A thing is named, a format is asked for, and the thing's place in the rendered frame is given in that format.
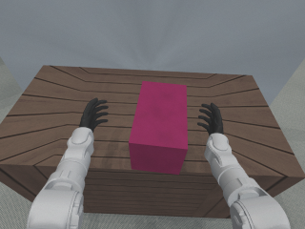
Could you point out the left robot forearm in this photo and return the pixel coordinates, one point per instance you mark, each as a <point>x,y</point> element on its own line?
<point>73,167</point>

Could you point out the carton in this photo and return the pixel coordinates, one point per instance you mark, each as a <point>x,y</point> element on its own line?
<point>159,136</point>

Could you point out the pedestal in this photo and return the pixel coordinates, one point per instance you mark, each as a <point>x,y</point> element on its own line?
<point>34,137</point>

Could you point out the robot left hand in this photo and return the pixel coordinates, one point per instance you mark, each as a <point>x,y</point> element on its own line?
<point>88,119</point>

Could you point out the robot right upper arm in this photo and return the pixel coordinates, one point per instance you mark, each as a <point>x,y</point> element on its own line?
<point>258,213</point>

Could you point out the right robot forearm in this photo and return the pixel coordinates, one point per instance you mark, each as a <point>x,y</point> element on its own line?
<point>231,177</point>

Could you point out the robot left upper arm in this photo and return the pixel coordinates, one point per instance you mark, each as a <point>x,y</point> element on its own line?
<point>57,209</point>

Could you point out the robot right hand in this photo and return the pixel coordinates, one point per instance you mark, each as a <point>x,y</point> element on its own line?
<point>215,119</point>

